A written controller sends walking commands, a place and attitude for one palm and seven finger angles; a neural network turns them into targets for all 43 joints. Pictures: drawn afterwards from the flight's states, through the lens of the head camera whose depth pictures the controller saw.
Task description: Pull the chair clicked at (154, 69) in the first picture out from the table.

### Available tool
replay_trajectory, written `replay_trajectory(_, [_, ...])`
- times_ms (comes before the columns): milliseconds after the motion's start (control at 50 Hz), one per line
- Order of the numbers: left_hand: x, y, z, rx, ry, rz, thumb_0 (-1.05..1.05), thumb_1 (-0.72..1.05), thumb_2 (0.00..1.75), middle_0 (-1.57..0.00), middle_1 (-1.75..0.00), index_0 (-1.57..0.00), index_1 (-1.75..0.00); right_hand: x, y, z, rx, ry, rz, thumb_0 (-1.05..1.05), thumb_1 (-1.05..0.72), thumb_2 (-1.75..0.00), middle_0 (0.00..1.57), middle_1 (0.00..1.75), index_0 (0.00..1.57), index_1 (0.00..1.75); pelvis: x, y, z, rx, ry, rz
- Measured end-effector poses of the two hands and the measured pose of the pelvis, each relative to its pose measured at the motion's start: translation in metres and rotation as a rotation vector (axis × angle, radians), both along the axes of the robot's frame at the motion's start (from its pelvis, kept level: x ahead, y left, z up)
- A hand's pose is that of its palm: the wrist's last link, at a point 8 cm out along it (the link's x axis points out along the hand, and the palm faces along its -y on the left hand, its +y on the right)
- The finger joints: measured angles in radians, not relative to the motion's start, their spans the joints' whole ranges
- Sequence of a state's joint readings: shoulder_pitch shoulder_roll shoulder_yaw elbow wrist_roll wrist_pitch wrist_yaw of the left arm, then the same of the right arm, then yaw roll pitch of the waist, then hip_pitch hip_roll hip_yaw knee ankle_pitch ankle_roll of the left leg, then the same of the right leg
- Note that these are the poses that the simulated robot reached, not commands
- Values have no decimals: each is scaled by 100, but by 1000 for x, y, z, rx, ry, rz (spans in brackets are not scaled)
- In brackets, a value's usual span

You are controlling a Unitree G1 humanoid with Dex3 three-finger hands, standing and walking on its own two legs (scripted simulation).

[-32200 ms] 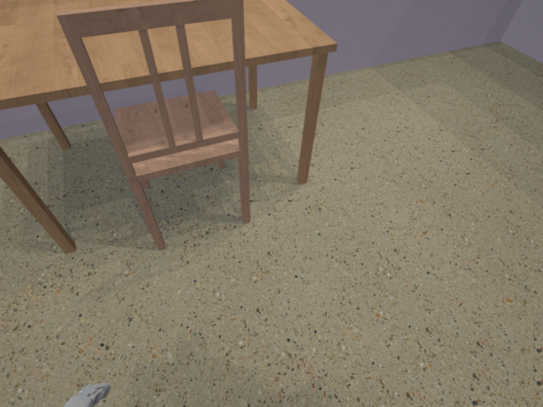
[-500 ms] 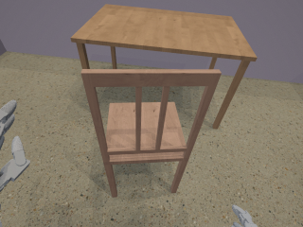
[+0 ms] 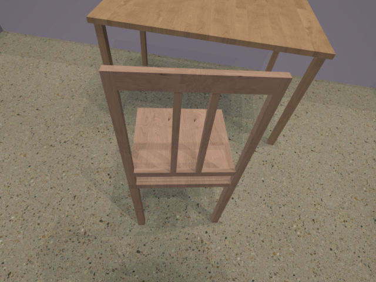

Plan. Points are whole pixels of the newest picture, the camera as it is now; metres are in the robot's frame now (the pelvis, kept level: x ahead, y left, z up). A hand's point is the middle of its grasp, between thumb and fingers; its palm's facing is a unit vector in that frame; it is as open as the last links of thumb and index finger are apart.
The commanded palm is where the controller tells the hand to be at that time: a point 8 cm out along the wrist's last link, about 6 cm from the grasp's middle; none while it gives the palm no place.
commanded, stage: let the arm hang, fingers relaxed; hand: left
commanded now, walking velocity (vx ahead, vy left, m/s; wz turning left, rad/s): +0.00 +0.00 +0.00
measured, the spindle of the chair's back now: (175, 138) +0.50 +0.07 -0.05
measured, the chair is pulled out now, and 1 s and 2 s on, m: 0.54 0.54 0.54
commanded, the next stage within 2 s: look to check the result in 0.78 s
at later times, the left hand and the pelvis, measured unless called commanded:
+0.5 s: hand out of the picture +0.02 +0.15 -0.17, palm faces +0.01 -0.98 -0.19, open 7.3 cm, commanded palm none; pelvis +0.01 -0.02 +0.00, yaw +0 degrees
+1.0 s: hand out of the picture +0.01 +0.15 -0.17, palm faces +0.04 -0.98 -0.18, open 7.3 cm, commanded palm none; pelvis +0.01 -0.02 +0.01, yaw +0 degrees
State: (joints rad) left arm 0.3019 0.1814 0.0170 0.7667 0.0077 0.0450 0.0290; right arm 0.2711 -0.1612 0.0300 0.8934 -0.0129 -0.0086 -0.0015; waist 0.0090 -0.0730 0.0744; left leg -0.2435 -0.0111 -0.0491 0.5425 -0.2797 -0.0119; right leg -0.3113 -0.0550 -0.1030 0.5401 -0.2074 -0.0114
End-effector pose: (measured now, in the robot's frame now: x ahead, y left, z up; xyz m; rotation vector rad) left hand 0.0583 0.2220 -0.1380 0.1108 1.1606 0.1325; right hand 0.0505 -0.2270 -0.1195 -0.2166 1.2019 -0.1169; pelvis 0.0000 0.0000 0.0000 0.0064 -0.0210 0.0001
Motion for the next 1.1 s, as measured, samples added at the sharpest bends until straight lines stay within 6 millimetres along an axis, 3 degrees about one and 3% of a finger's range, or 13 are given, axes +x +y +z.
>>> replay_trajectory(140, [-56, 19, 3, 64, 198, -5, -2, 98, 90, -21, -30, -20, -30, -48, -12, -8, 0, 151, -54, 0, -92, -90, 20, 30, 21, 30, 2, -4, 3, -10, 6, 0])
replay_trajectory(240, [-75, 22, 8, 90, 275, 11, 0, 94, 90, -20, -30, -20, -30, -70, -7, -15, 33, 214, -77, 0, -92, -90, 20, 30, 20, 30, 5, -7, 4, -6, 13, 0])
replay_trajectory(380, [-66, 4, 7, 67, 262, 18, 1, 92, 90, -20, -30, -20, -30, -82, 6, -20, 79, 252, -89, 0, -91, -90, 20, 30, 20, 30, 10, -12, 5, -2, 10, -1])
replay_trajectory(500, [-45, -19, 2, 29, 209, 3, 1, 92, 90, -20, -30, -20, -30, -76, 13, -22, 101, 232, -98, 0, -91, -90, 20, 30, 20, 30, 11, -15, 5, 0, 2, -3])
replay_trajectory(600, [-40, -19, 1, 33, 198, 6, 2, 94, 90, -20, -30, -20, -30, -70, 14, -23, 105, 210, -104, 0, -91, -90, 20, 30, 20, 30, 10, -19, 5, 0, -2, -5])
replay_trajectory(1100, [-58, -26, 0, 15, 249, 30, 1, 92, 90, -20, -30, -20, -30, -78, 10, -21, 92, 242, -103, 0, -91, -90, 20, 30, 20, 30, 8, -20, 6, 4, 4, -5])
